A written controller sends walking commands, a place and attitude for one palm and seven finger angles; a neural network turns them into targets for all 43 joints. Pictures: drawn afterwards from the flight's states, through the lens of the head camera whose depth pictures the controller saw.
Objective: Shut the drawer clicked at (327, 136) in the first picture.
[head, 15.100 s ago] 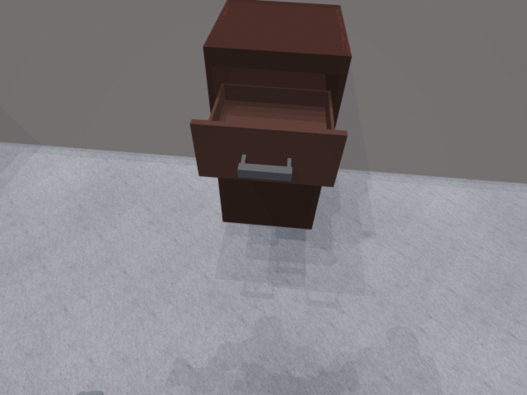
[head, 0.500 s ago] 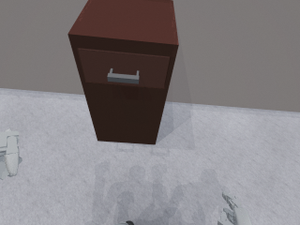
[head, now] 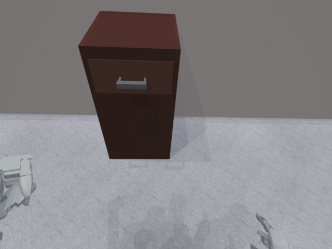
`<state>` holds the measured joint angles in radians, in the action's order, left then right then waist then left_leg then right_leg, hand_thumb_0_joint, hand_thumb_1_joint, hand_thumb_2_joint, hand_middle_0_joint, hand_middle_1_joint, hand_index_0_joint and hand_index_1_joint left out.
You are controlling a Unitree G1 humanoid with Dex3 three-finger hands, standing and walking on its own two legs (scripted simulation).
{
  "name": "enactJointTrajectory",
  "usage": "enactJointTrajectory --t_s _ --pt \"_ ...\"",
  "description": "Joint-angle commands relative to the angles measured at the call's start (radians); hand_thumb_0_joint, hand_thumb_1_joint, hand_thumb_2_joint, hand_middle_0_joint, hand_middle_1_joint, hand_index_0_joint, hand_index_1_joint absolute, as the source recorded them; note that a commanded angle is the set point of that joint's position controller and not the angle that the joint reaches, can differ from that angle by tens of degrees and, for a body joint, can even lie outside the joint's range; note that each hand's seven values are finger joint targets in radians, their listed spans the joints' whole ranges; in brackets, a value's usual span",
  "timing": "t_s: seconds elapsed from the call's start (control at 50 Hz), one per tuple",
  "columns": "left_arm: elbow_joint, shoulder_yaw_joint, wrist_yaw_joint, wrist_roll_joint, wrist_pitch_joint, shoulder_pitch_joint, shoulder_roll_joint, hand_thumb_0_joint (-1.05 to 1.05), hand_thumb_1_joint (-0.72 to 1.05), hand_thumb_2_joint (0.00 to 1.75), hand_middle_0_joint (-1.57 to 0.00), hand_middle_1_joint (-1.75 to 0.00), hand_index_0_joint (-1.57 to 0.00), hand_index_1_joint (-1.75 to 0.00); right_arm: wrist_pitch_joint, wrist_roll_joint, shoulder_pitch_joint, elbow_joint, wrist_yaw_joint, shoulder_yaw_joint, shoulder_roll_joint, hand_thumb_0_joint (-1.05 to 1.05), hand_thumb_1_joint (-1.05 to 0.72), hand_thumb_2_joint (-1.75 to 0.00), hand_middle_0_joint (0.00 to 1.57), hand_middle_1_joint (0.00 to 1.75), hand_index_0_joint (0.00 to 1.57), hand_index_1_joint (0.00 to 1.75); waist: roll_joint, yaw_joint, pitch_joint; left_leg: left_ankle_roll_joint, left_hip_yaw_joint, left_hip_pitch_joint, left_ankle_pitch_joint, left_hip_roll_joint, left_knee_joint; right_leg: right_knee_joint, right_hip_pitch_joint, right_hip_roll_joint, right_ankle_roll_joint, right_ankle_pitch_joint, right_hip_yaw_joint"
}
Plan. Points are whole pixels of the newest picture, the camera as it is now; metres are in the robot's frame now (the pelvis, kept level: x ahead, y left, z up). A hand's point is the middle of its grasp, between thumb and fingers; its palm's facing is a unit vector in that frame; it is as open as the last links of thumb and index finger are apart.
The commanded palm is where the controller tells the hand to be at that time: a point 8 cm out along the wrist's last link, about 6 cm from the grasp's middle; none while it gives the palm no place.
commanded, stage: stop stepping back and stand still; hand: left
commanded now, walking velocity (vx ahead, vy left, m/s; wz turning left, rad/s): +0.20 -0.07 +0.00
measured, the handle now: (132, 82) +0.83 +0.20 -0.07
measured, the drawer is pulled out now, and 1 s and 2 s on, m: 0.00 0.00 0.00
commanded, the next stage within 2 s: let the arm hang, fingers relaxed in 0.46 s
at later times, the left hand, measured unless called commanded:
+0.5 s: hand (5, 208) +0.15 +0.26 +0.16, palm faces +0.33 -0.83 -0.46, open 3.2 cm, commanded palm +0.10 +0.30 +0.18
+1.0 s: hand out of the picture -0.08 +0.20 -0.18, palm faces +0.09 -0.98 -0.20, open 3.9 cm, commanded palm none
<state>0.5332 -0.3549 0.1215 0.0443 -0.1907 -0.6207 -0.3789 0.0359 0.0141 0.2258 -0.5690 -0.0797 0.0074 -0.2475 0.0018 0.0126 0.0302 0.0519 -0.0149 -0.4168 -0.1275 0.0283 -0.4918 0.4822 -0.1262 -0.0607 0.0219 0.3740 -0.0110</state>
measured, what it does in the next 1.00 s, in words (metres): steps on the spot: left foot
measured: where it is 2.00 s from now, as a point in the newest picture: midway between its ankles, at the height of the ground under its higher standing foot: outside the picture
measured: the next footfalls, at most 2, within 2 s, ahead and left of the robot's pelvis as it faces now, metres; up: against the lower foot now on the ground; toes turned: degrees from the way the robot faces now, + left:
left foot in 0.14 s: +0.06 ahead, +0.10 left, +0.00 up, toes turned +1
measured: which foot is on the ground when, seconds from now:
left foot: down 0.00-0.02, up 0.04-0.12, down 0.14-1.00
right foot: down 0.00-1.00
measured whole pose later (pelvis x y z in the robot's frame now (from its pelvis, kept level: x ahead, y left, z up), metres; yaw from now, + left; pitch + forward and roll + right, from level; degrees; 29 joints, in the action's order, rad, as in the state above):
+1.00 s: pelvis -0.04 +0.01 +0.00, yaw +4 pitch -1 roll -2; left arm -1.04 -0.03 0.02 -0.02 0.04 -0.36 -0.23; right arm -0.03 -0.02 0.33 -1.04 -0.02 0.01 -0.14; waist -0.03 -0.01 -0.06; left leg 0.05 0.03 -0.34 -0.19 0.04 -0.55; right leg 0.51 -0.21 -0.02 0.01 0.29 -0.03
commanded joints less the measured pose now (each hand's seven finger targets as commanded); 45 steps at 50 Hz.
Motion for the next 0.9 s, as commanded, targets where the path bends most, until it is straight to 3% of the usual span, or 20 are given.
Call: enactJointTrajectory --t_s 0.0,0.04,0.08,0.12,0.16,0.18,0.22,0.32,0.42,0.52,0.54,0.56,0.62,0.66,0.72,0.74,0.78,0.8,0.84,0.88 --pt "0.265 -0.114 0.035 0.004 -0.063 0.038 -0.186 0.0 0.9 0.9 -1.4 -1.6 -1.4 -1.6 0.054 -0.015 -0.099 0.13 -0.008 0.054 -0.092 0.0 -0.9 -0.9 0.2 0.3 0.2 0.3 -0.127 0.008 -0.045 -0.051 0.044 0.188 -0.142 -0.012 -0.288 -0.363 -0.402 0.278 0.116 0.375 0.277" --pt "0.248 -0.099 0.046 -0.001 -0.065 0.087 -0.169 0.0 0.9 0.9 -1.4 -1.6 -1.4 -1.6 0.062 -0.014 -0.089 0.109 -0.007 0.046 -0.087 0.0 -0.9 -0.9 0.2 0.3 0.2 0.3 -0.061 0.022 -0.075 -0.045 0.056 0.157 -0.148 -0.057 -0.294 -0.304 -0.393 0.305 0.133 0.274 0.228" --pt "0.216 -0.084 0.05 -0.008 -0.062 0.142 -0.159 0.0 0.9 0.9 -1.4 -1.6 -1.4 -1.6 0.081 -0.015 -0.098 0.1 -0.018 0.039 -0.092 0.0 -0.9 -0.9 0.2 0.3 0.2 0.3 0.018 0.027 -0.129 -0.034 0.063 0.184 -0.2 -0.074 -0.076 -0.202 -0.382 0.207 0.07 0.253 0.108" --pt "0.227 -0.109 0.053 -0.011 -0.077 0.119 -0.161 0.0 0.9 0.9 -1.4 -1.6 -1.4 -1.6 0.112 -0.016 -0.077 0.108 -0.027 0.031 -0.107 0.0 -0.9 -0.9 0.2 0.3 0.2 0.3 0.218 0.012 -0.112 0.026 0.273 0.154 -0.336 -0.171 0.188 0.016 -0.277 0.058 0.002 0.096 0.022" --pt "0.262 -0.131 0.049 -0.016 -0.085 0.096 -0.178 0.0 0.9 0.9 -1.4 -1.6 -1.4 -1.6 0.134 -0.028 -0.076 0.109 -0.02 0.015 -0.071 0.0 -0.9 -0.9 0.2 0.3 0.2 0.3 0.336 0.007 -0.046 0.029 0.521 0.07 -0.681 -0.275 0.452 0.317 -0.209 -0.007 -0.011 0.14 0.009" --pt "0.295 -0.142 0.045 -0.015 -0.09 0.1 -0.196 0.0 0.9 0.9 -1.4 -1.6 -1.4 -1.6 0.147 -0.033 -0.081 0.113 -0.016 0.016 -0.058 0.0 -0.9 -0.9 0.2 0.3 0.2 0.3 0.278 -0.001 -0.036 0.021 0.522 0.074 -0.64 -0.284 0.445 0.37 -0.22 0.009 -0.005 0.13 0.033" --pt "0.281 -0.121 0.041 -0.007 -0.081 -0.001 -0.159 0.0 0.9 0.9 -1.4 -1.6 -1.4 -1.6 0.156 -0.034 -0.076 0.107 0.004 0.02 -0.057 0.0 -0.9 -0.9 0.2 0.3 0.2 0.3 0.121 -0.015 0.031 0.045 0.376 0.109 -0.474 -0.255 0.382 0.275 -0.142 0.02 -0.001 0.117 0.005" --pt "0.26 -0.102 0.036 0.0 -0.04 -0.102 -0.143 0.0 0.9 0.9 -1.4 -1.6 -1.4 -1.6 0.116 -0.038 -0.085 0.113 0.005 0.016 -0.074 0.0 -0.9 -0.9 0.2 0.3 0.2 0.3 0.142 -0.002 0.025 -0.041 0.162 -0.009 -0.427 -0.141 0.287 -0.103 0.085 0.01 0.013 0.048 -0.055" --pt "0.254 -0.132 0.047 0.012 -0.03 0.019 -0.167 0.0 0.9 0.9 -1.4 -1.6 -1.4 -1.6 0.086 -0.032 -0.076 0.089 -0.007 0.032 -0.063 0.0 -0.9 -0.9 0.2 0.3 0.2 0.3 -0.13 0.01 -0.001 -0.043 0.035 0.093 -0.152 -0.064 -0.183 -0.274 -0.172 0.273 0.145 0.199 0.274" --pt "0.218 -0.093 0.04 0.001 -0.047 0.079 -0.144 0.0 0.9 0.9 -1.4 -1.6 -1.4 -1.6 0.106 -0.014 -0.112 0.091 -0.013 0.021 -0.075 0.0 -0.9 -0.9 0.2 0.3 0.2 0.3 0.083 0.008 -0.071 -0.007 0.135 0.231 -0.162 -0.139 0.08 -0.115 -0.257 0.123 0.017 0.058 0.067" --pt "-0.606 0.236 -0.095 -0.103 0.123 0.168 0.045 0.0 0.9 0.9 -1.4 -1.6 -1.4 -1.6 0.118 -0.027 -0.06 -0.166 0.084 0.074 -0.23 0.0 -0.9 -0.9 0.2 0.3 0.2 0.3 0.148 0.052 -0.111 0.037 0.27 0.113 0.134 -0.184 -0.049 0.19 -0.345 0.125 0.004 -0.119 -0.035" --pt "-0.627 0.22 -0.105 -0.077 0.197 0.136 0.085 0.0 0.9 0.9 -1.36 -1.56 -1.36 -1.56 0.047 -0.017 0.004 -0.143 0.079 0.061 -0.147 0.0 -0.9 -0.9 0.2 0.3 0.2 0.3 0.138 0.03 -0.044 0.091 0.314 0.114 0.243 -0.233 0.033 0.309 -0.29 0.088 -0.014 0.013 -0.01" --pt "-0.737 0.254 -0.104 -0.079 0.206 0.218 0.115 0.0 0.9 0.9 -1.24 -1.43 -1.24 -1.43 0.026 -0.058 0.019 -0.117 0.063 0.043 -0.136 0.0 -0.9 -0.9 0.2 0.3 0.2 0.3 -0.074 0.016 0.055 0.195 0.499 0.143 0.209 -0.324 0.122 0.543 -0.334 0.081 -0.024 0.22 0.09" --pt "-0.882 0.265 -0.109 -0.076 0.207 0.248 0.102 0.0 0.9 0.9 -1.16 -1.34 -1.16 -1.34 0.011 -0.063 -0.025 -0.129 0.064 0.042 -0.136 0.0 -0.9 -0.9 0.2 0.3 0.2 0.3 -0.069 -0.012 0.054 0.18 0.407 0.095 0.069 -0.283 0.145 0.447 -0.258 0.094 -0.023 0.187 0.075" --pt "-1.126 0.274 -0.11 -0.076 0.212 0.212 0.053 0.0 0.9 0.9 -1.04 -1.21 -1.04 -1.21 -0.016 -0.05 -0.083 -0.174 0.065 0.036 -0.125 0.0 -0.9 -0.9 0.2 0.3 0.2 0.3 0.068 -0.062 -0.003 0.076 0.249 -0.103 -0.238 -0.158 0.144 0.1 -0.003 0.084 -0.006 0.01 0.054" --pt "-1.188 0.276 -0.108 -0.08 0.208 0.21 0.02 0.0 0.9 0.9 -1.0 -1.17 -1.0 -1.17 -0.029 -0.042 -0.076 -0.192 0.067 0.035 -0.09 0.0 -0.9 -0.9 0.2 0.3 0.2 0.3 0.013 -0.057 -0.043 0.022 0.185 -0.129 -0.368 -0.069 0.099 -0.029 -0.033 0.124 0.02 0.101 0.142" --pt "-1.254 0.289 -0.11 -0.076 0.206 0.288 -0.031 0.0 0.9 0.9 -0.92 -1.08 -0.92 -1.08 -0.059 -0.038 -0.033 -0.22 0.072 0.039 -0.052 0.0 -0.9 -0.9 0.2 0.3 0.2 0.3 -0.088 -0.002 -0.103 -0.036 0.063 0.032 -0.292 0.021 -0.154 -0.297 -0.341 0.284 0.117 0.433 0.345" --pt "-1.279 0.298 -0.105 -0.069 0.201 0.369 -0.006 0.0 0.9 0.9 -0.88 -1.04 -0.88 -1.04 -0.063 -0.041 -0.004 -0.262 0.068 0.041 -0.033 0.0 -0.9 -0.9 0.2 0.3 0.2 0.3 -0.109 0.02 -0.122 -0.038 0.045 0.11 -0.203 0.016 -0.249 -0.326 -0.414 0.306 0.138 0.38 0.364" --pt "-1.337 0.303 -0.099 -0.061 0.187 0.411 0.048 0.0 0.9 0.9 -0.8 -0.95 -0.8 -0.95 -0.054 -0.043 0.093 -0.328 0.064 0.038 -0.001 0.0 -0.9 -0.9 0.2 0.3 0.2 0.3 0.036 0.059 -0.075 -0.024 0.062 0.22 -0.095 -0.028 -0.168 -0.208 -0.371 0.241 0.125 0.119 0.233" --pt "-1.411 0.312 -0.101 -0.057 0.184 0.337 0.091 0.0 0.9 0.9 -0.72 -0.86 -0.72 -0.86 -0.036 -0.039 0.106 -0.36 0.054 0.033 -0.022 0.0 -0.9 -0.9 0.2 0.3 0.2 0.3 0.105 0.023 -0.033 0.005 0.186 0.242 -0.014 -0.117 0.037 -0.084 -0.27 0.127 0.054 -0.025 0.114"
